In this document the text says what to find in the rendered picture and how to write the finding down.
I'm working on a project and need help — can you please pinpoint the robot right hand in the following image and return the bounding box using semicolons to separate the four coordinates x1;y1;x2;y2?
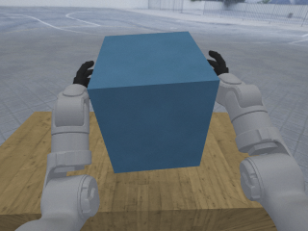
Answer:
207;50;229;76

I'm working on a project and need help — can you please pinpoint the robot left hand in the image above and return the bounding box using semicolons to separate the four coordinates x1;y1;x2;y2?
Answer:
73;61;94;88

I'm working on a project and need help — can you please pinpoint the carton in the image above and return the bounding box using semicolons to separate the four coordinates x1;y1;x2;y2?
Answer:
87;31;220;173

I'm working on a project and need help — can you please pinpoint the robot right upper arm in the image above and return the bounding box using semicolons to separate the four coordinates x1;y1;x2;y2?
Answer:
240;152;308;231

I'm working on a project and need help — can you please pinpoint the pedestal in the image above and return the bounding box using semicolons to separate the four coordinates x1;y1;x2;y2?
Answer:
0;111;277;231

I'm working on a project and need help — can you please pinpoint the robot left upper arm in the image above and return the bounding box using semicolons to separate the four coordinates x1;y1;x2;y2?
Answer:
14;174;100;231

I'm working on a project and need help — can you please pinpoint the right robot forearm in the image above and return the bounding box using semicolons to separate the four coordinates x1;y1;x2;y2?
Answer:
216;73;306;191

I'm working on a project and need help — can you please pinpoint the left robot forearm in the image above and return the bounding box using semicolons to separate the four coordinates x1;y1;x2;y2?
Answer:
40;84;92;214

